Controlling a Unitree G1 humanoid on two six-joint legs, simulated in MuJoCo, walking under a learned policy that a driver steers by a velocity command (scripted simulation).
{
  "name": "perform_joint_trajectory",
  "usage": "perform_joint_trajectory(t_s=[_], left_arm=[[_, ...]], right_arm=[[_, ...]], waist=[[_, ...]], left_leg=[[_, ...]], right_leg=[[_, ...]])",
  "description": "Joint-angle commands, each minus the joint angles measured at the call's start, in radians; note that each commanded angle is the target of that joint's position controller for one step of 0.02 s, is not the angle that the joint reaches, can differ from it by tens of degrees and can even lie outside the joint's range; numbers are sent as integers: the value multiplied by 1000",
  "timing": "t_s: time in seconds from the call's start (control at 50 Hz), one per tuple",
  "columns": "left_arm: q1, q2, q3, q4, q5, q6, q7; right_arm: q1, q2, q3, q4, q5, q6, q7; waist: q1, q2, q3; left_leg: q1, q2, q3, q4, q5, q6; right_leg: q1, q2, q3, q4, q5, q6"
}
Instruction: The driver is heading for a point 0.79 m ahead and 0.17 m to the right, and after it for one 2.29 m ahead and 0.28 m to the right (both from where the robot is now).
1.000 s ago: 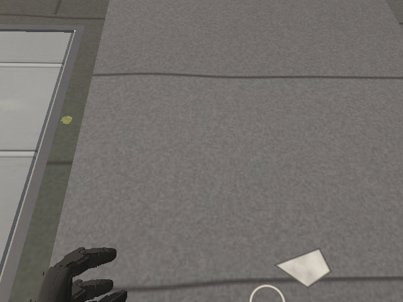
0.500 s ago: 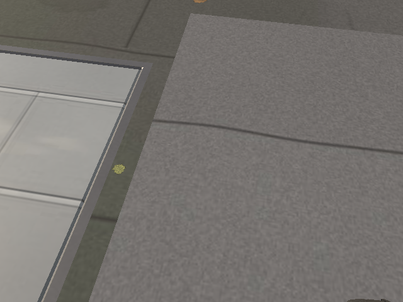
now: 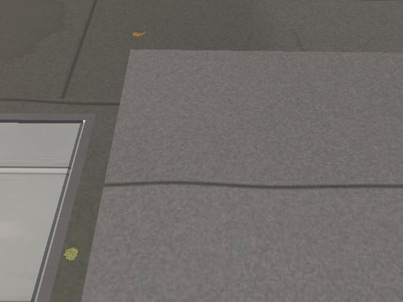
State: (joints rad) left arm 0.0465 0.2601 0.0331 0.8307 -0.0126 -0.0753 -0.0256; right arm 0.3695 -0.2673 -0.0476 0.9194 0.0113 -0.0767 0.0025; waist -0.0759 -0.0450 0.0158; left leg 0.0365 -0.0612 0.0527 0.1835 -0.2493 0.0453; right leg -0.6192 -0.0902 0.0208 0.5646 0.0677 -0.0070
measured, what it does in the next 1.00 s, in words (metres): walks ahead: right foot, then left foot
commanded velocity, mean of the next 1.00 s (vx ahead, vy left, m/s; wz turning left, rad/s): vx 0.50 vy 0.00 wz -0.13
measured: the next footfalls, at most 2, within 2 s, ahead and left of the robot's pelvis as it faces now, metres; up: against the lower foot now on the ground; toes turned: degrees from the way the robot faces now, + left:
right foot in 0.10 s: +0.25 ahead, -0.13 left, +0.00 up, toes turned -2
left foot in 0.64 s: +0.55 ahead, +0.11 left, +0.00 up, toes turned +2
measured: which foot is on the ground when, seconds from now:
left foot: down 0.00-0.12, up 0.14-0.62, down 0.64-1.00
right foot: up 0.00-0.08, down 0.10-0.66, up 0.68-1.00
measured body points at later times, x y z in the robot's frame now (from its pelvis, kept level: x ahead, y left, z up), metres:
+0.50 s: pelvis +0.28 -0.04 +0.00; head +0.30 -0.04 +0.45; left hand +0.28 +0.23 -0.13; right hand +0.46 -0.29 -0.10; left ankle +0.47 +0.13 -0.69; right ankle +0.21 -0.13 -0.74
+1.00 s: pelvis +0.55 +0.02 +0.00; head +0.57 +0.01 +0.45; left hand +0.72 +0.26 -0.12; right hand +0.54 -0.26 -0.13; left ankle +0.51 +0.11 -0.74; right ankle +0.68 -0.18 -0.68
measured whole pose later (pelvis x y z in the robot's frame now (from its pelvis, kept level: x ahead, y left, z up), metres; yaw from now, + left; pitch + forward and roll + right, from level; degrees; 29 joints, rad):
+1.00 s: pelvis +0.55 +0.02 +0.00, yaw -9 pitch +0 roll +2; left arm 0.16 0.28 0.08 0.90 -0.02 -0.03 -0.01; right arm 0.31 -0.24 -0.06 0.93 -0.02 -0.10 -0.01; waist -0.04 -0.04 0.02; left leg 0.00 -0.04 0.21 0.21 -0.22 0.05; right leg -0.69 -0.12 0.08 0.84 -0.01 -0.02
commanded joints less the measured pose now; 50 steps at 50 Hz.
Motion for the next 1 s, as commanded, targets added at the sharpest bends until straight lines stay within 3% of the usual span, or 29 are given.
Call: perform_joint_trajectory(t_s=[0.02,0.06,0.08,0.1,0.12,0.14,0.16,0.18,0.2,0.22,0.24,0.28,0.32,0.44,0.5,0.54,0.6,0.62,0.64,0.66,0.68,0.7,0.72,0.74,0.76,0.8,0.84,0.9,1.0], left_arm=[[-125,83,15,-97,-5,-25,-17],[-70,111,26,-86,-4,-29,-22],[18,134,41,-61,-3,-29,-19],[180,181,66,-8,0,-28,-11],[359,256,86,27,10,-24,0],[391,300,94,48,7,-18,-6],[362,199,67,37,-6,-20,-7],[283,166,55,23,-3,-23,-3],[210,149,49,8,4,-25,-3],[166,121,42,2,11,-27,-5],[148,103,36,4,22,-30,-5],[152,107,37,18,18,-37,-6],[171,136,44,35,14,-40,3],[255,164,47,78,3,-25,26],[317,171,49,112,-5,-14,27],[336,176,52,129,-7,-2,29],[314,196,62,132,-8,14,36],[296,196,61,129,-10,19,36],[292,171,51,123,-4,23,35],[309,118,28,96,20,21,34],[435,-3,-3,99,3,0,26],[363,130,28,112,-24,-15,24],[279,170,42,85,-44,-23,23],[244,156,43,82,-40,-22,30],[233,143,49,85,-27,-14,36],[275,97,51,98,-26,13,35],[262,71,51,87,-25,34,35],[195,68,55,53,-16,41,33],[50,42,42,-5,-5,30,4]], right_arm=[[37,-174,-43,-14,7,7,-11],[17,-187,-49,-14,8,17,-15],[-4,-190,-49,-17,7,23,-17],[-4,-166,-39,-23,1,28,-19],[15,-126,-19,-50,-21,27,-21],[138,1,15,-51,-14,4,-7],[61,-113,-9,-45,11,-19,-4],[-30,-156,-22,-75,35,-35,1],[-73,-151,-21,-83,30,-40,-5],[-97,-144,-28,-86,14,-37,-10],[-78,-130,-29,-83,8,-27,-9],[-55,-90,-25,-79,5,-5,-10],[-104,-82,-23,-101,-3,6,-13],[-304,-49,-10,-156,-3,-5,0],[-390,-51,-5,-185,6,-10,14],[-425,-61,-6,-207,8,-15,26],[-374,-98,-18,-205,8,-21,37],[-288,-122,-33,-182,4,-23,34],[-123,-169,-59,-133,0,-23,25],[55,-246,-79,-104,-14,-20,13],[72,-282,-83,-86,-17,-15,20],[48,-176,-56,-100,-11,-17,20],[-31,-141,-44,-111,-11,-22,16],[-103,-120,-37,-119,-14,-27,16],[-148,-92,-31,-119,-17,-31,18],[-178,-70,-28,-108,-29,-42,18],[-175,-82,-33,-92,-29,-49,14],[-149,-104,-42,-71,-34,-46,-3],[-114,-135,-50,-53,-24,-30,-23]], waist=[[12,108,65],[52,128,26],[105,135,-29],[174,116,-132],[223,-11,-284],[145,-269,-381],[189,-145,-317],[175,-104,-181],[142,-22,-112],[119,-3,-60],[87,-27,-56],[64,-33,-44],[65,-16,-10],[127,-3,36],[158,-2,59],[156,-7,67],[104,-31,28],[50,-33,-21],[-23,-10,-126],[-72,122,-286],[2,381,-394],[-38,235,-319],[-24,192,-178],[10,126,-110],[34,121,-55],[75,143,-36],[88,128,-6],[81,105,26],[37,80,65]], left_leg=[[38,322,-130,-4,342,139],[72,328,-126,72,510,120],[61,303,-102,178,670,103],[-12,248,-63,367,707,74],[-231,180,-19,690,401,38],[-627,-10,-66,998,-298,-21],[-741,39,-189,1105,-342,-5],[-796,88,-168,1106,-248,12],[-760,143,-137,1061,-150,9],[-725,173,-129,1006,-91,1],[-661,198,-136,976,-52,-4],[-619,210,-124,922,-29,-20],[-663,219,-114,843,32,-44],[-658,179,-64,478,333,-59],[-666,158,-57,388,344,-49],[-687,152,-67,350,296,-28],[-590,120,-50,318,187,13],[-448,90,-25,293,180,33],[-206,88,-25,294,204,63],[108,290,-247,323,214,122],[370,484,-697,182,-6,258],[298,457,-693,125,-128,216],[165,430,-537,100,-97,170],[34,393,-427,66,-16,148],[-62,358,-335,29,51,134],[-157,322,-220,-25,131,122],[-187,319,-135,-52,212,130],[-159,316,-46,-73,269,134],[-106,305,87,-90,316,111]], right_leg=[[-36,12,0,-56,-53,-31],[63,42,-25,-72,-125,-58],[198,75,-57,-92,-132,-79],[431,82,-60,-88,-110,-109],[738,-112,167,-57,-97,-176],[1026,-297,638,-183,-328,-332],[984,-272,663,-255,-448,-296],[857,-244,516,-277,-405,-254],[721,-210,411,-302,-298,-234],[611,-177,336,-331,-209,-228],[544,-154,284,-358,-156,-220],[479,-135,219,-405,-96,-233],[454,-133,170,-440,-48,-245],[484,-79,42,-463,-27,-196],[565,-111,44,-439,-42,-195],[643,-148,55,-401,-10,-186],[712,-175,58,-303,172,-157],[690,-150,45,-198,319,-141],[608,-93,17,-8,345,-115],[389,-16,-25,319,25,-80],[29,156,11,613,-634,-34],[-62,102,131,716,-651,-47],[-108,57,115,720,-553,-60],[-70,7,93,683,-461,-54],[-37,-20,92,631,-400,-47],[52,-49,96,594,-335,-37],[23,-55,95,568,-291,-28],[-67,-52,110,452,-166,-13],[-63,-35,18,200,2,-12]])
